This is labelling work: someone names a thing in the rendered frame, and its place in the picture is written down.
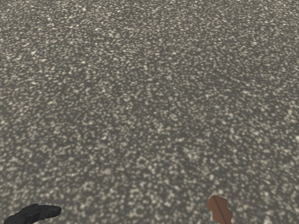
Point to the left robot hand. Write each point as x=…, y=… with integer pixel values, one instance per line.
x=34, y=212

